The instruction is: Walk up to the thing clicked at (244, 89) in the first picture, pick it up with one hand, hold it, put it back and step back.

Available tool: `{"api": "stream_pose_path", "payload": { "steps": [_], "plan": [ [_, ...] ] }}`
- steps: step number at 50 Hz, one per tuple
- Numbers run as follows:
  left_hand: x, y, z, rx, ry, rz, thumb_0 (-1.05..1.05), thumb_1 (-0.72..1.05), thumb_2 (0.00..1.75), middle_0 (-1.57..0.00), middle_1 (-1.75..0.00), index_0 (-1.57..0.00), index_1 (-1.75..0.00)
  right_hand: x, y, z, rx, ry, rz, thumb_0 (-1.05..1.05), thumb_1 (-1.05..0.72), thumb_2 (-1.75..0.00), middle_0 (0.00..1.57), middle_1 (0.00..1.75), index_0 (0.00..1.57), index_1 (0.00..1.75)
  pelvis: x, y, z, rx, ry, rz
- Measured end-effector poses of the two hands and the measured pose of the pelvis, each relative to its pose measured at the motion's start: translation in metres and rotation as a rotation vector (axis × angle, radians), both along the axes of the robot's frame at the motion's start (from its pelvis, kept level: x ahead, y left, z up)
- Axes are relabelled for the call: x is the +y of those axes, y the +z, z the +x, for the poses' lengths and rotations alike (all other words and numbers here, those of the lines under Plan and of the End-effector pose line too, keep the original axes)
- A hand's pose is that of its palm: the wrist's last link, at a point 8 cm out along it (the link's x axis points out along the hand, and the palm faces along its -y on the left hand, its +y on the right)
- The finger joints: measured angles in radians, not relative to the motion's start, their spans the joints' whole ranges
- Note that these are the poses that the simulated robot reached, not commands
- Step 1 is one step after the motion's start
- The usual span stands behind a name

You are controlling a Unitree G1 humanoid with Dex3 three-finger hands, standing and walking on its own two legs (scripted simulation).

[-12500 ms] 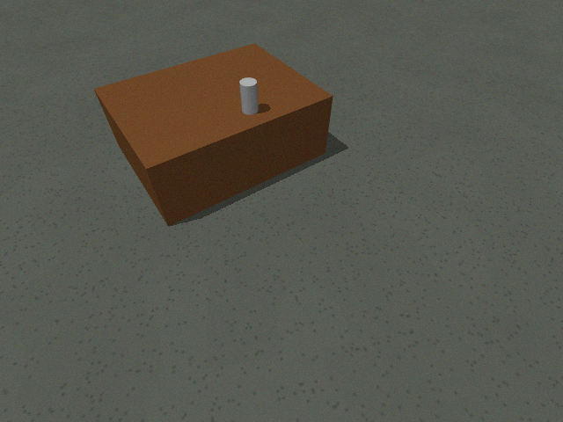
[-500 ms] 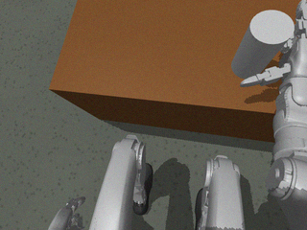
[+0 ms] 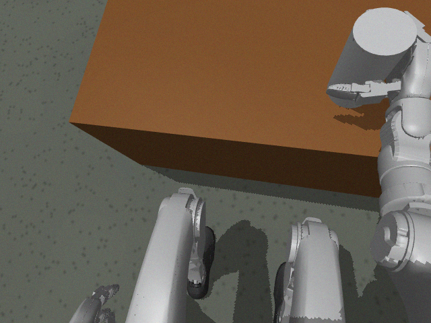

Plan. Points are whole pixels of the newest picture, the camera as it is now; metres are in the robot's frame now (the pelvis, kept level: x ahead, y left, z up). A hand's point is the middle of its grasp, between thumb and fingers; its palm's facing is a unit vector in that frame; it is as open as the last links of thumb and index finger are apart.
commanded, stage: close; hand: right
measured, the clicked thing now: (363, 64) +0.56 -0.13 +0.00
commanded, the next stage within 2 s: settle in 0.20 s
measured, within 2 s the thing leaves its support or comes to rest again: leaves its support in 0.54 s
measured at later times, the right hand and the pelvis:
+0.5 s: hand (366, 64) +0.55 -0.13 +0.01, palm faces +0.01 +1.00 -0.03, open 10.7 cm; pelvis +0.00 +0.00 +0.00, yaw +0 degrees
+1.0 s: hand (386, 14) +0.57 -0.13 +0.10, palm faces +0.01 +1.00 -0.01, open 10.8 cm; pelvis +0.01 +0.00 +0.06, yaw +0 degrees
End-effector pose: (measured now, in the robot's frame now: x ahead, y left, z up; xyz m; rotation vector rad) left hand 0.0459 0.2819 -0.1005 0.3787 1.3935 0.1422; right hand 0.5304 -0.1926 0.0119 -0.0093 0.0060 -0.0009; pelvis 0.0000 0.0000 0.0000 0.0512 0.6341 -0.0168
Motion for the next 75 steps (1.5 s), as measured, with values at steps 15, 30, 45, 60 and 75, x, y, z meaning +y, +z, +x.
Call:
{"api": "stream_pose_path", "payload": {
  "steps": [15,30,45,60,75],
  "plan": [
    [-0.001,0.003,-0.014,0.037,0.022,0.002,0.0,0.91,0.9,-0.19,-0.3,-0.2,-0.3,0.003,0.001,0.005,-0.006,-0.003,-0.01,-0.01,0.35,-0.8,0.76,0.81,0.74,0.8,-0.001,0.0,-0.001,0.001,-0.002,0.001],
    [-0.003,0.006,-0.006,0.004,0.033,-0.009,0.0,0.9,0.9,-0.2,-0.31,-0.21,-0.31,0.006,0.015,0.001,-0.011,-0.014,-0.024,-0.01,0.46,-1.08,0.67,1.03,0.66,1.01,0.001,0.008,-0.002,-0.006,0.001,-0.003],
    [0.002,0.05,0.005,-0.05,0.058,0.004,0.0,0.89,0.91,-0.2,-0.3,-0.2,-0.31,0.011,0.075,0.01,0.002,-0.013,-0.01,-0.01,0.48,-1.1,0.69,1.02,0.67,1.01,0.003,0.053,0.005,-0.01,0.013,-0.011],
    [-0.002,0.08,0.006,-0.04,0.075,0.003,0.0,0.89,0.91,-0.2,-0.3,-0.2,-0.31,0.011,0.101,0.018,0.002,-0.016,-0.01,-0.01,0.48,-1.1,0.68,1.03,0.66,1.02,0.004,0.082,0.015,-0.014,0.021,-0.012],
    [0.0,0.099,0.01,-0.063,0.083,0.0,0.0,0.9,0.91,-0.2,-0.3,-0.2,-0.31,0.013,0.122,0.016,0.003,-0.016,-0.005,-0.01,0.48,-1.11,0.66,1.05,0.65,1.04,0.006,0.102,0.019,-0.032,0.026,-0.015]
  ]
}}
